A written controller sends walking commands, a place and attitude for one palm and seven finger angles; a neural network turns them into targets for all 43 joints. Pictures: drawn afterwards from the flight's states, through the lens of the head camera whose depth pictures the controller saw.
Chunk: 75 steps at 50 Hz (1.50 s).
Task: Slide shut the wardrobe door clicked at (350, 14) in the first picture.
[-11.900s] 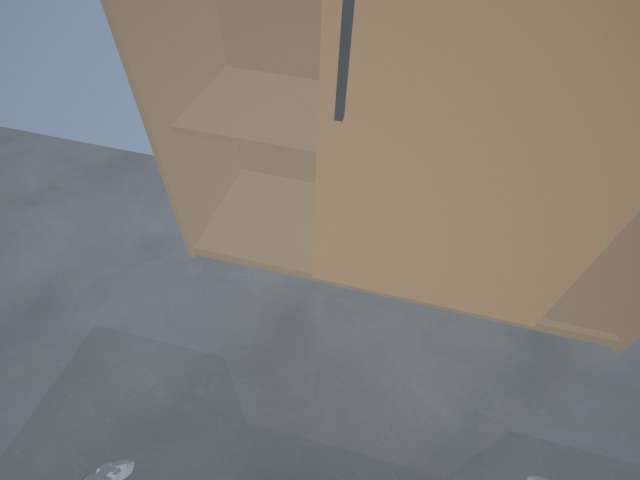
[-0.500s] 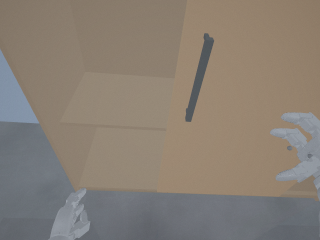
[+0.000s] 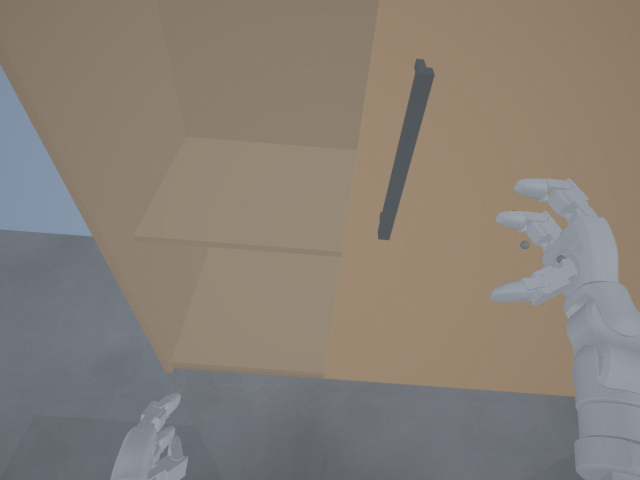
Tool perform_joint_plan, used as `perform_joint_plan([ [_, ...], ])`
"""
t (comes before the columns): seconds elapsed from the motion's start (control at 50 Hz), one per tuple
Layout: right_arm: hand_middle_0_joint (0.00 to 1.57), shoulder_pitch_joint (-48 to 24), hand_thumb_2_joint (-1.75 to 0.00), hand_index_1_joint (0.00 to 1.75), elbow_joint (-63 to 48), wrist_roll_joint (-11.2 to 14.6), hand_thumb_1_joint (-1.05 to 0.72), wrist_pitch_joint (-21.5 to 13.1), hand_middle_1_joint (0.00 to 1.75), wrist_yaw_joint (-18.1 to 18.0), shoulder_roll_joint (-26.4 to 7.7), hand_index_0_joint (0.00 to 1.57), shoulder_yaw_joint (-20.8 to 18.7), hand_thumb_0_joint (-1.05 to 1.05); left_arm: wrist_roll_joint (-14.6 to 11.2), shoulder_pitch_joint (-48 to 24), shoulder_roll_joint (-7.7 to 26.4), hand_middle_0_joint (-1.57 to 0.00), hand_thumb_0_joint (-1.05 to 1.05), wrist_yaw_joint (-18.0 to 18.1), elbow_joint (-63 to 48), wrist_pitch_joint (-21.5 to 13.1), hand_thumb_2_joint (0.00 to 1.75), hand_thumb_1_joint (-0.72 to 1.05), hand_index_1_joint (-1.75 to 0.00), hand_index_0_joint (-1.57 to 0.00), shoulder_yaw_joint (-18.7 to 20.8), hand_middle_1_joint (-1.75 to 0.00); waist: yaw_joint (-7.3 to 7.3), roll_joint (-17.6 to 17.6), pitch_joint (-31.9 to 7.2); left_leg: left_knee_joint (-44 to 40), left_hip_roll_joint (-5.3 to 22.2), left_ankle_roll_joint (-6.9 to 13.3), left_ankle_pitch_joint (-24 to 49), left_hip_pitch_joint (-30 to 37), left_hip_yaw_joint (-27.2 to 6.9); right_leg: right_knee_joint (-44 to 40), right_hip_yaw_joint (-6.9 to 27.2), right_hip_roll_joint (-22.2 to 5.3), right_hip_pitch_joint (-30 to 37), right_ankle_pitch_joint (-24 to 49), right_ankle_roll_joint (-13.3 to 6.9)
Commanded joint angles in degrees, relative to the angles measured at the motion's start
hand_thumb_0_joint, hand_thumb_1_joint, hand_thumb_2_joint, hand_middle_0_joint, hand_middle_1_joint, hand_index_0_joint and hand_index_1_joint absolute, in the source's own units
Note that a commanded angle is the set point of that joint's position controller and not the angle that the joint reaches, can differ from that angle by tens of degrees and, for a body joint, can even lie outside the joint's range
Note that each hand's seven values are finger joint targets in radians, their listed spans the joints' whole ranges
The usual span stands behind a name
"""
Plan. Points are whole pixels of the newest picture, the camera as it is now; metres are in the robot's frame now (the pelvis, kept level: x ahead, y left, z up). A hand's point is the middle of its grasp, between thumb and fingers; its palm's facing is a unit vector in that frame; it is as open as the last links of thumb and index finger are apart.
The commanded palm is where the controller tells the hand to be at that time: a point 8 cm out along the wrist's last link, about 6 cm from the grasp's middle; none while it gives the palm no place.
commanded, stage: move the hooked fingers beside the handle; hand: right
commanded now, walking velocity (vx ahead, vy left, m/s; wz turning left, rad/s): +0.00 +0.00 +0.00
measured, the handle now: (399, 161) +0.54 -0.08 +0.14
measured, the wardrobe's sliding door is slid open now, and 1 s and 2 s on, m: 0.49 0.49 0.49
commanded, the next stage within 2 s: feel for the door with the fingertips in 1.66 s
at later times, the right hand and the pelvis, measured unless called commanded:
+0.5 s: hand (472, 206) +0.43 -0.16 +0.15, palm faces +0.02 +1.00 -0.01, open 14.0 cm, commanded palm +0.41 -0.22 +0.15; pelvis +0.00 +0.00 +0.00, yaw +1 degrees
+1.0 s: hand (447, 179) +0.49 -0.14 +0.14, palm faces +0.03 +1.00 -0.01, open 13.6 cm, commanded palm +0.48 -0.20 +0.14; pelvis +0.01 +0.00 -0.01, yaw +2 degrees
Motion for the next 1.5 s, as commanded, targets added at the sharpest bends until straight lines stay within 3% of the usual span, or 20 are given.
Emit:
perform_joint_plan([
  [0.0, 0.3, -22.6, -0.3, 1.2, -7.3, -0.2, 0.5, -2.6, 1.2, -1.2, -12.8, 0.3, -3.0, 0.0, -0.1, -4.0, 7.2, -0.2, 0.0, 0.3, -8.8, -2.1, 0.9, 0.9, -0.3, -0.2, 3.2, -0.3, 0.29, -0.3, -13.0, -5.2, -0.2, -0.1, 13.6, -4.8, -1.3, -3.3, 2.8, 0.2, 12.0, 8.5, -1.3],
  [0.06, 0.3, -25.9, -0.3, 1.2, -7.3, -0.3, 0.5, -2.6, 1.2, -1.5, -12.2, 0.3, -2.1, 0.0, -0.1, -3.3, 7.3, -0.2, 0.0, -0.1, -9.1, -1.4, 0.9, 0.9, -0.3, -0.2, 3.4, -0.3, 0.61, -1.9, -14.9, -4.6, -0.2, 0.1, 15.0, -4.8, -1.2, -2.9, 3.0, 0.1, 13.1, 10.4, -1.1],
  [0.12, 0.3, -28.2, -0.3, 1.2, -4.9, -0.2, 0.5, -3.2, 1.2, -2.2, -13.1, 0.3, -2.8, 0.0, -0.1, -2.1, 7.8, -0.2, 0.0, -0.3, -8.6, -0.6, 0.9, 0.9, -0.3, -0.2, 3.8, -0.3, 1.15, 2.6, -15.0, -4.8, -0.5, -0.2, 15.5, -4.7, -1.2, -2.7, 2.9, -0.1, 12.1, 10.2, -1.4],
  [0.22, 0.3, -34.0, -0.3, 1.2, -6.1, -1.6, 0.5, -5.6, 1.2, -4.0, -10.5, 0.3, 0.2, 0.0, 0.1, -1.3, 7.5, -0.2, 0.0, -0.8, -8.1, 0.0, 0.9, 0.9, -0.3, -0.2, 4.1, -0.3, 1.88, -1.6, -16.5, -3.9, -0.5, 0.1, 15.9, -6.0, -1.2, -2.2, 3.1, -0.4, 14.6, 12.3, -1.1],
  [0.3, 0.3, -33.7, -0.3, 1.2, -2.3, -2.3, 0.5, -5.9, 1.2, -5.7, -9.3, 0.3, 0.6, 0.0, 0.3, 0.1, 7.8, -0.2, 0.0, -1.3, -7.2, 0.8, 0.9, 0.9, -0.3, -0.2, 4.5, -0.3, 2.06, 1.1, -16.6, -3.8, -0.7, 0.1, 16.3, -6.3, -1.0, -2.1, 3.2, -0.6, 14.3, 13.0, -1.1],
  [0.38, 0.3, -38.3, -0.3, 1.2, 4.9, -3.1, 0.5, -5.6, 1.2, -7.2, -12.5, 0.3, -1.6, 0.0, 0.4, 1.5, 8.4, -0.2, 0.0, -1.1, -5.6, 2.2, 0.9, 0.9, -0.3, -0.2, 4.6, -0.3, 2.49, 4.5, -14.0, -4.6, -0.5, -0.1, 14.1, -6.1, -1.6, -2.1, 2.4, -0.4, 10.2, 9.0, -1.5],
  [0.46, 0.3, -45.5, -0.3, 1.2, 6.8, -4.3, 0.5, -7.7, 1.2, -8.1, -10.5, 0.3, 0.7, 0.0, 0.6, 2.6, 7.9, -0.2, 0.0, -1.4, -5.5, 2.5, 0.9, 0.9, -0.3, -0.2, 4.6, -0.3, 3.57, 0.3, -16.6, -3.6, -0.6, 0.0, 14.3, -8.1, -1.8, -1.3, 2.5, -0.4, 12.2, 10.0, -1.3],
  [0.6, 0.3, -46.7, -0.3, 1.2, 17.8, -4.7, 0.5, -10.7, 1.2, -8.3, -12.2, 0.3, -1.7, 0.0, 0.9, 5.8, 8.6, -0.2, 0.0, -2.0, -4.1, 3.5, 0.9, 0.9, -0.3, -0.2, 5.2, -0.3, 3.84, 4.8, -18.2, -2.5, -0.9, -0.4, 18.7, -6.6, -2.6, 0.3, 1.4, -0.2, 9.0, 11.4, -1.7],
  [0.62, 0.3, -50.8, -0.3, 1.2, 19.0, -4.9, 0.5, -10.8, 1.2, -8.3, -12.4, 0.3, -0.9, 0.0, 0.8, 6.4, 8.9, -0.2, 0.0, -2.0, -3.6, 3.8, 0.9, 0.9, -0.3, -0.2, 5.1, -0.3, 5.03, 5.2, -17.3, -2.6, -0.8, -0.6, 18.7, -7.4, -2.7, 0.5, 1.1, 0.0, 7.9, 10.5, -1.8],
  [0.66, 0.3, -53.3, -0.3, 1.2, 21.5, -5.8, 0.5, -11.2, 1.2, -8.3, -12.2, 0.3, -0.3, 0.0, 0.9, 7.3, 8.7, -0.2, 0.0, -2.3, -3.5, 4.2, 0.9, 0.9, -0.3, -0.2, 5.2, -0.3, 5.1, 2.5, -16.5, -2.1, -0.6, -0.5, 17.8, -8.6, -2.7, 0.7, 1.1, 0.1, 6.9, 9.9, -1.7],
  [0.84, 0.3, -62.8, -0.3, 1.2, 25.7, -7.0, 0.5, -16.3, 1.2, -9.3, -16.4, 0.3, -3.6, 0.0, 1.8, 11.7, 9.3, -0.2, 0.0, -3.0, -2.1, 5.2, 0.9, 0.9, -0.3, -0.2, 6.1, -0.3, 6.58, 2.7, -23.3, -0.1, -1.2, -0.7, 21.4, -8.2, -3.5, 3.1, 1.0, 0.0, 6.9, 12.8, -1.9],
  [0.9, 0.3, -59.4, -0.3, 1.2, 25.3, -7.9, 0.5, -17.2, 1.2, -8.8, -16.3, 0.3, -3.7, 0.0, 1.9, 12.3, 9.2, -0.2, 0.0, -3.4, -2.5, 5.8, 0.9, 0.9, -0.3, -0.2, 6.4, -0.3, 5.68, 0.4, -25.9, 0.6, -1.4, -0.6, 23.6, -8.1, -3.4, 3.8, 0.9, 0.0, 8.8, 15.9, -2.0],
  [0.94, 0.3, -62.2, -0.3, 1.2, 26.9, -7.4, 0.5, -16.6, 1.2, -8.5, -13.4, 0.3, -1.2, 0.0, 1.7, 12.5, 9.0, -0.2, 0.0, -3.4, -1.8, 5.9, 0.9, 0.9, -0.3, -0.2, 6.4, -0.3, 7.39, 0.8, -22.3, -0.4, -1.6, -0.8, 21.0, -11.0, -3.2, 3.8, 0.8, -0.2, 8.1, 13.2, -2.0],
  [0.98, 0.3, -60.9, -0.3, 1.2, 29.2, -7.0, 0.5, -16.0, 1.2, -8.4, -15.0, 0.3, -2.8, 0.0, 1.8, 13.1, 9.6, -0.2, 0.0, -3.4, -1.6, 6.3, 0.9, 0.9, -0.3, -0.2, 6.4, -0.3, 7.24, 3.7, -20.0, -0.9, -1.7, -0.7, 19.5, -10.6, -3.1, 3.6, 1.0, -0.2, 5.5, 11.5, -2.3],
  [1.02, 0.3, -63.4, -0.3, 1.2, 29.4, -7.2, 0.5, -15.7, 1.2, -8.2, -15.3, 0.3, -1.9, 0.0, 1.6, 13.2, 9.8, -0.2, 0.0, -3.2, -1.7, 6.4, 0.9, 0.9, -0.3, -0.2, 6.2, -0.3, 8.1, 2.7, -19.1, -0.9, -1.6, -0.9, 18.6, -11.7, -3.4, 3.3, 1.0, -0.2, 4.8, 9.8, -2.3],
  [1.08, 0.3, -63.6, -0.3, 1.2, 28.2, -7.1, 0.5, -16.2, 1.2, -8.2, -12.1, 0.3, -0.1, 0.0, 1.8, 13.4, 9.3, -0.2, 0.0, -3.5, -1.6, 6.2, 0.9, 0.9, -0.3, -0.2, 6.4, -0.3, 7.92, -0.3, -20.9, -0.6, -1.7, -0.4, 17.0, -13.5, -2.8, 3.8, 1.6, -0.4, 7.9, 11.1, -2.0],
  [1.18, 0.3, -64.4, -0.3, 1.2, 29.5, -7.2, 0.5, -16.7, 1.2, -9.3, -10.4, 0.3, 1.2, 0.0, 1.9, 13.4, 9.4, -0.2, 0.0, -3.8, -1.6, 6.0, 0.9, 0.9, -0.3, -0.2, 6.2, -0.3, 8.78, 2.1, -19.1, -0.6, -1.9, -0.5, 13.1, -15.7, -2.4, 3.6, 2.3, -0.7, 6.7, 8.0, -1.9],
  [1.28, 0.3, -66.0, -0.3, 1.2, 30.5, -7.8, 0.5, -17.2, 1.2, -10.4, -12.4, 0.3, -0.3, 0.0, 2.0, 13.7, 9.8, -0.2, 0.0, -3.9, -1.4, 5.7, 0.9, 0.9, -0.3, -0.2, 6.2, -0.3, 8.7, 2.2, -20.2, -0.2, -1.9, -0.5, 11.7, -16.2, -2.7, 3.9, 2.5, -0.7, 6.2, 6.8, -1.9],
  [1.36, 0.3, -67.1, -0.3, 1.2, 31.1, -8.2, 0.5, -17.4, 1.2, -10.3, -9.2, 0.3, 2.4, 0.0, 1.9, 13.6, 9.5, -0.2, 0.0, -4.2, -1.6, 5.4, 0.9, 0.9, -0.3, -0.2, 6.1, -0.3, 9.07, -0.6, -20.2, 0.3, -2.0, -0.4, 9.7, -18.8, -2.3, 4.0, 2.9, -0.8, 7.4, 5.8, -1.4],
  [1.48, 0.3, -68.3, -0.3, 1.2, 32.2, -8.0, 0.5, -17.4, 1.2, -10.5, -10.2, 0.3, 1.7, 0.0, 2.1, 14.2, 9.7, -0.2, 0.0, -4.1, -1.2, 5.2, 0.9, 0.9, -0.3, -0.2, 6.0, -0.3, 9.5, 1.3, -20.2, 0.2, -2.0, -0.4, 9.4, -18.4, -2.4, 4.3, 3.1, -0.8, 6.3, 5.4, -1.7],
])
